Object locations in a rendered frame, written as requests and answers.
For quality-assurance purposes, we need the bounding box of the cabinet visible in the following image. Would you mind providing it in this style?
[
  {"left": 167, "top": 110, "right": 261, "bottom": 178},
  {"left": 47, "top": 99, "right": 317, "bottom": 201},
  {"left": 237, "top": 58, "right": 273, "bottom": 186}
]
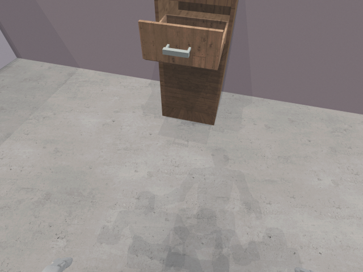
[{"left": 154, "top": 0, "right": 238, "bottom": 125}]

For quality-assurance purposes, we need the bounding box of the drawer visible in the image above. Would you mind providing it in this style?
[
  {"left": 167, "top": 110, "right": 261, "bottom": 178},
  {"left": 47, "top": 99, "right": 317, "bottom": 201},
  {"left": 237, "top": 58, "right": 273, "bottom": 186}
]
[{"left": 138, "top": 14, "right": 229, "bottom": 70}]

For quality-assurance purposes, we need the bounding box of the handle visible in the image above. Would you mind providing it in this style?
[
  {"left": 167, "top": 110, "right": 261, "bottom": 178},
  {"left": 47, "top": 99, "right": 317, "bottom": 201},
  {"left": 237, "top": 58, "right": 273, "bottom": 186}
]
[{"left": 162, "top": 44, "right": 191, "bottom": 58}]

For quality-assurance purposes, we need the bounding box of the left robot hand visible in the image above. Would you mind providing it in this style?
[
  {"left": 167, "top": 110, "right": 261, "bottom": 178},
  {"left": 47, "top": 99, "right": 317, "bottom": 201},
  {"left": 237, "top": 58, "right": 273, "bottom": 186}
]
[{"left": 42, "top": 257, "right": 73, "bottom": 272}]

